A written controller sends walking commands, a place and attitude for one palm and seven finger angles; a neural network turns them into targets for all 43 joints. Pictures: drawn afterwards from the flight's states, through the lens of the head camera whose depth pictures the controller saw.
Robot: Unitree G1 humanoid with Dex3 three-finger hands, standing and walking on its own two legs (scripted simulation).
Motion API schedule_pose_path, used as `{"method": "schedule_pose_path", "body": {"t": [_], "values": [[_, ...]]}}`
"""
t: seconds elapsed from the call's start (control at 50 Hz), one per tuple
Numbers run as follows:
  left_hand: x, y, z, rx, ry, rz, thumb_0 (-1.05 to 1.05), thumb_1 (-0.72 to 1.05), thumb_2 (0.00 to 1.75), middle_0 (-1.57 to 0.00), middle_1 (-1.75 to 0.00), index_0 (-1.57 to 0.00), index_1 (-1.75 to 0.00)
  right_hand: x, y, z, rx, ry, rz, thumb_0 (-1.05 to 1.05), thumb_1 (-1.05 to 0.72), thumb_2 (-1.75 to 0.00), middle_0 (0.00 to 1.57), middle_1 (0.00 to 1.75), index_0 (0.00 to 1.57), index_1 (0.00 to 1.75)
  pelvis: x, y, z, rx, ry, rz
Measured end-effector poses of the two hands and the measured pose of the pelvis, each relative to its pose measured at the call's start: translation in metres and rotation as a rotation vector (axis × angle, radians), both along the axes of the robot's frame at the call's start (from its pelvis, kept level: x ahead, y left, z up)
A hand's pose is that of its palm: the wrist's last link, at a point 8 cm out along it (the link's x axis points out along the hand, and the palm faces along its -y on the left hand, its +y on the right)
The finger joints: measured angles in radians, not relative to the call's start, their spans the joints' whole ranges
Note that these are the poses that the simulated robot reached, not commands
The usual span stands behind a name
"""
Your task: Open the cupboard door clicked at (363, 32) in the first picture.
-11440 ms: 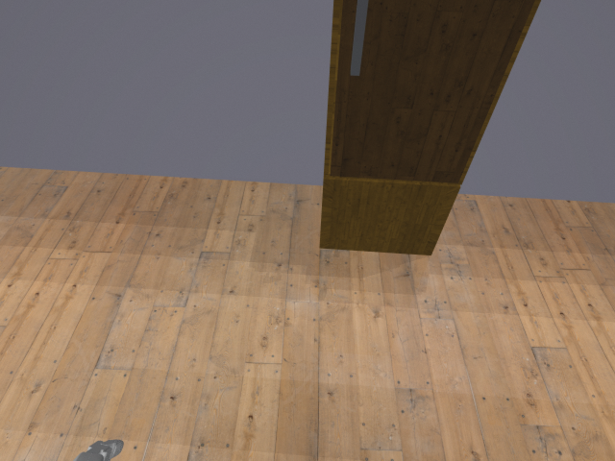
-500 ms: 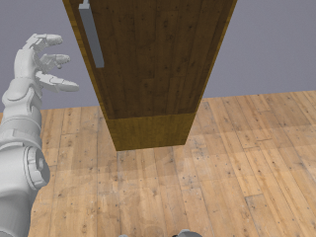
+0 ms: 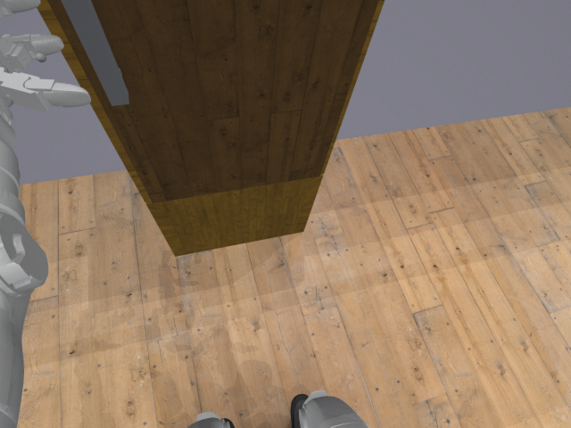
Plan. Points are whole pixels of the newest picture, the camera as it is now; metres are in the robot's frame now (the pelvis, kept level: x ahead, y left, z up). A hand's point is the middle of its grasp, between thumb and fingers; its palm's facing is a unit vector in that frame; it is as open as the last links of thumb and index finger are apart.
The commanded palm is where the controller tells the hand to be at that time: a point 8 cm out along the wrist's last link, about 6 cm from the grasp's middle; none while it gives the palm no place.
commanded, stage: move the hooked fingers beside the handle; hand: left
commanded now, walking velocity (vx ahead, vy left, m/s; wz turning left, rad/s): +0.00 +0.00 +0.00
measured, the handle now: (95, 33) +0.60 +0.16 +0.15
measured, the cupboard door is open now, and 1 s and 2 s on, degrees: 0 0 0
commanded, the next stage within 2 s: slide the fingers in behind the handle in 0.70 s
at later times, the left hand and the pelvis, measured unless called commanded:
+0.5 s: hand (31, 78) +0.52 +0.22 +0.15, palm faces +0.08 -1.00 +0.01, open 14.0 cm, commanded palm +0.50 +0.26 +0.14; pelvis +0.01 +0.00 +0.00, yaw +1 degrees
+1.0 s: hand (50, 71) +0.53 +0.20 +0.15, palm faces +0.09 -1.00 -0.01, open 14.0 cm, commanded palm +0.51 +0.25 +0.14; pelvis -0.02 +0.00 +0.00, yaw +1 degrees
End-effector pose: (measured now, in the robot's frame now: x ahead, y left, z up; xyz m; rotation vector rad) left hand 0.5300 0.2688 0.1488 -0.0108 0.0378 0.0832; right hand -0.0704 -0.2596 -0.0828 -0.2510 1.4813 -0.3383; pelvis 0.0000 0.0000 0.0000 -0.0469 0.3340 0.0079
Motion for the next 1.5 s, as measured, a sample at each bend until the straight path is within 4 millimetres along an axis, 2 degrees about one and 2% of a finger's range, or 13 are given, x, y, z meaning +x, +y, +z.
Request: {"method": "schedule_pose_path", "body": {"t": [0.08, 0.16, 0.32, 0.44, 0.52, 0.64, 0.9, 1.04, 1.2, 1.5], "values": [[0.002, 0.001, -0.004, 0.003, 0.003, -0.007, -0.01, -0.5, 0.3, -0.3, -1.2, -0.3, -1.2, 0.001, 0.005, 0.0, 0.016, 0.008, -0.016, 0.0, -0.9, -0.9, 0.21, 0.3, 0.21, 0.3, 0.006, 0.002, 0.001, -0.002, 0.004, -0.01], [-0.004, 0.004, -0.009, 0.003, -0.002, -0.003, -0.01, -0.5, 0.3, -0.3, -1.2, -0.3, -1.2, 0.01, 0.009, -0.001, 0.031, -0.008, -0.022, 0.0, -0.9, -0.9, 0.21, 0.3, 0.21, 0.3, 0.011, 0.003, 0.002, -0.003, -0.004, -0.017], [-0.024, 0.014, -0.006, 0.01, -0.018, 0.01, -0.01, -0.5, 0.3, -0.3, -1.2, -0.3, -1.2, 0.048, 0.006, -0.007, 0.042, -0.088, 0.021, 0.0, -0.9, -0.9, 0.21, 0.3, 0.21, 0.3, 0.014, 0.003, 0.003, -0.006, -0.032, 0.0], [-0.033, 0.008, 0.0, 0.002, -0.024, 0.002, -0.01, -0.5, 0.3, -0.3, -1.2, -0.3, -1.2, 0.075, 0.0, -0.011, 0.034, -0.16, 0.076, 0.0, -0.9, -0.9, 0.21, 0.3, 0.21, 0.3, 0.009, 0.003, 0.003, -0.005, -0.047, 0.018], [-0.037, 0.001, 0.003, 0.004, -0.025, 0.0, -0.01, -0.5, 0.3, -0.3, -1.2, -0.3, -1.2, 0.084, -0.002, -0.012, 0.031, -0.201, 0.097, 0.0, -0.9, -0.9, 0.21, 0.3, 0.21, 0.3, 0.004, 0.002, 0.002, -0.002, -0.056, 0.021], [-0.039, -0.005, 0.0, 0.014, -0.012, 0.011, -0.01, -0.5, 0.3, -0.3, -1.2, -0.3, -1.2, 0.075, -0.005, -0.013, 0.025, -0.216, 0.098, 0.0, -0.9, -0.9, 0.21, 0.3, 0.21, 0.3, -0.005, -0.001, 0.0, 0.002, -0.058, 0.02], [-0.033, -0.009, 0.005, 0.02, -0.014, 0.006, -0.01, -0.5, 0.3, -0.3, -1.2, -0.3, -1.2, 0.003, -0.006, -0.01, 0.018, -0.071, 0.025, 0.0, -0.9, -0.9, 0.21, 0.3, 0.21, 0.3, -0.017, -0.005, -0.002, 0.002, -0.044, 0.013], [-0.024, -0.018, 0.003, 0.013, -0.021, 0.002, -0.01, -0.5, 0.3, -0.3, -1.2, -0.3, -1.2, -0.019, -0.005, -0.004, 0.013, -0.022, 0.003, 0.0, -0.9, -0.9, 0.21, 0.3, 0.21, 0.3, -0.018, -0.004, -0.002, 0.001, -0.028, 0.006], [-0.014, -0.028, -0.005, 0.003, -0.005, 0.004, -0.01, -0.5, 0.3, -0.3, -1.2, -0.3, -1.2, -0.012, -0.001, -0.004, 0.02, -0.03, 0.0, 0.0, -0.9, -0.9, 0.21, 0.3, 0.21, 0.3, -0.013, -0.002, -0.002, 0.0, -0.017, 0.0], [-0.011, -0.039, -0.005, 0.003, -0.021, 0.001, -0.01, -0.5, 0.3, -0.3, -1.2, -0.31, -1.21, 0.036, 0.004, -0.014, 0.06, -0.102, 0.038, 0.0, -0.9, -0.9, 0.21, 0.3, 0.21, 0.3, 0.003, -0.001, -0.001, 0.0, -0.019, 0.006]]}}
